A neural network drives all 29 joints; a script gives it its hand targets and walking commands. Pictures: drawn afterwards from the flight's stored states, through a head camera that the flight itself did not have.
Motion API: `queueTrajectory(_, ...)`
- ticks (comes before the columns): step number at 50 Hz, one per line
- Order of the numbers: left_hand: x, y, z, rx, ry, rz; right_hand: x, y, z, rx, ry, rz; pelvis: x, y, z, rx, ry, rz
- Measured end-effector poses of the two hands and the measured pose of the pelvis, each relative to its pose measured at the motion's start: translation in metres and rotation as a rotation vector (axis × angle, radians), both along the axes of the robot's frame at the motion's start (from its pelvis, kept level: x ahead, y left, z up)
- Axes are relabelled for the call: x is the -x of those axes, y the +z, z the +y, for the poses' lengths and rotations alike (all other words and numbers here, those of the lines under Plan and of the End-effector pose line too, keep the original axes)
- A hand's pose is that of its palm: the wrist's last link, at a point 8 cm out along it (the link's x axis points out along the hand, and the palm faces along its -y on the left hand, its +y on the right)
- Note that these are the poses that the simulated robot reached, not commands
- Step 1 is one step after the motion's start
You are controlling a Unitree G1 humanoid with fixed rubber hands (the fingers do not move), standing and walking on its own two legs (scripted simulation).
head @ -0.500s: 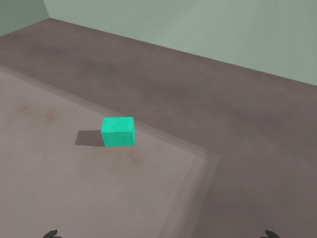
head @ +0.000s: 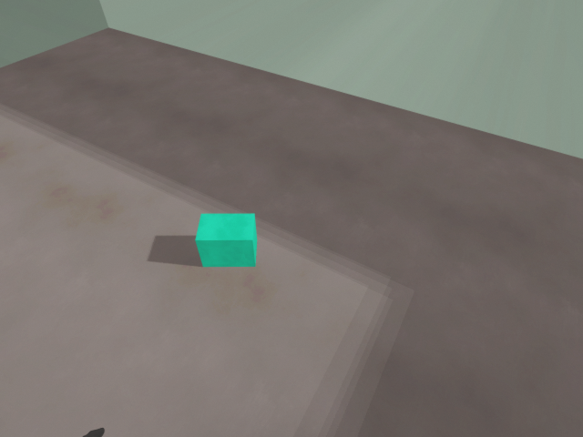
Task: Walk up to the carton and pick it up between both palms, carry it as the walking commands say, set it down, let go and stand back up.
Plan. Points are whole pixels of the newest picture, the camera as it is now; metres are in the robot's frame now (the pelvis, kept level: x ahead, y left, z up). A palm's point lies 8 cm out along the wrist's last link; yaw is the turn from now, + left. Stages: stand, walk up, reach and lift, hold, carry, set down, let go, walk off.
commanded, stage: walk up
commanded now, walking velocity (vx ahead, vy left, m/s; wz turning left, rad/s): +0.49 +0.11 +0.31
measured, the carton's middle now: (228, 240) +1.02 +0.27 -0.69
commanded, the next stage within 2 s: none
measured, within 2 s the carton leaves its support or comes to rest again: neither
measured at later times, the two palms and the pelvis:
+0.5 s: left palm (112, 357) +0.29 +0.31 -0.13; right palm out of the picture +0.13 -0.19 -0.12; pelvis +0.17 +0.07 +0.00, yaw +7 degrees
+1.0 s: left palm (123, 343) +0.31 +0.30 -0.11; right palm (363, 239) +0.56 -0.16 -0.13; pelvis +0.41 +0.06 +0.00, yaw +7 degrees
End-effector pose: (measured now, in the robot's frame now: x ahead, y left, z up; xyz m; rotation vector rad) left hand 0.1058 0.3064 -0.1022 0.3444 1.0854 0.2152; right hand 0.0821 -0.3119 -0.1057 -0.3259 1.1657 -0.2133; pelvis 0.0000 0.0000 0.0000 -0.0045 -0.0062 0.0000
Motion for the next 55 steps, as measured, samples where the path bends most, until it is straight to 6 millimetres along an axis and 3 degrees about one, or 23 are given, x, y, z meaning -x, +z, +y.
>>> queueTrajectory(7, 0.079, -0.018, 0.014, 0.041, 0.146, 0.174, -0.060, 0.000, 0.057, -0.089, 0.115, -0.044, -0.027, 0.002, 0.022, -0.020, 0.045, 0.003)
queueTrajectory(10, 0.091, -0.032, 0.021, 0.088, 0.182, 0.234, -0.083, -0.006, 0.089, -0.107, 0.144, -0.043, -0.047, -0.004, 0.040, -0.013, 0.072, 0.002)
queueTrajectory(13, 0.081, -0.054, 0.033, 0.120, 0.177, 0.269, -0.094, -0.024, 0.108, -0.079, 0.127, -0.054, -0.066, -0.022, 0.061, 0.011, 0.077, 0.008)
queueTrajectory(15, 0.049, -0.056, 0.037, 0.132, 0.156, 0.233, -0.079, -0.026, 0.116, -0.076, 0.084, -0.006, -0.079, -0.021, 0.067, 0.003, 0.074, 0.006)
queueTrajectory(18, -0.023, -0.045, 0.033, 0.163, 0.100, 0.115, -0.055, -0.019, 0.122, -0.081, 0.021, 0.085, -0.105, -0.009, 0.070, 0.005, 0.085, 0.004)
queueTrajectory(21, -0.094, -0.034, 0.025, 0.192, 0.047, 0.023, -0.046, -0.013, 0.126, -0.087, -0.027, 0.145, -0.132, -0.002, 0.070, 0.013, 0.101, 0.006)
queueTrajectory(25, -0.185, -0.023, 0.008, 0.220, -0.013, -0.070, -0.051, -0.012, 0.123, -0.089, -0.079, 0.217, -0.172, -0.001, 0.065, 0.016, 0.114, 0.008)
queueTrajectory(29, -0.272, -0.016, -0.012, 0.217, -0.061, -0.149, -0.079, -0.024, 0.110, -0.094, -0.111, 0.277, -0.220, -0.009, 0.054, 0.006, 0.119, 0.015)
queueTrajectory(32, -0.321, -0.022, -0.019, 0.169, -0.064, -0.193, -0.115, -0.047, 0.094, -0.105, -0.095, 0.316, -0.262, -0.027, 0.041, -0.011, 0.136, 0.018)
queueTrajectory(34, -0.327, -0.031, -0.019, 0.135, -0.031, -0.166, -0.152, -0.060, 0.087, -0.115, -0.057, 0.311, -0.284, -0.034, 0.034, -0.008, 0.136, 0.010)
queueTrajectory(37, -0.296, -0.034, -0.014, 0.111, 0.056, -0.030, -0.230, -0.061, 0.085, -0.129, 0.003, 0.220, -0.311, -0.025, 0.031, -0.011, 0.143, -0.001)
queueTrajectory(41, -0.244, -0.024, -0.007, 0.088, 0.192, 0.130, -0.330, -0.051, 0.095, -0.152, 0.094, 0.116, -0.346, -0.010, 0.033, -0.025, 0.139, -0.007)
queueTrajectory(46, -0.206, -0.013, -0.009, 0.099, 0.292, 0.265, -0.423, -0.037, 0.122, -0.184, 0.172, 0.028, -0.386, 0.000, 0.046, -0.038, 0.125, -0.009)
queueTrajectory(50, -0.205, -0.013, -0.007, 0.127, 0.330, 0.328, -0.482, -0.028, 0.156, -0.213, 0.222, -0.026, -0.414, 0.003, 0.063, -0.035, 0.119, -0.006)
queueTrajectory(55, -0.238, -0.031, 0.017, 0.180, 0.336, 0.342, -0.541, -0.021, 0.202, -0.208, 0.263, -0.090, -0.452, -0.005, 0.094, -0.007, 0.133, 0.000)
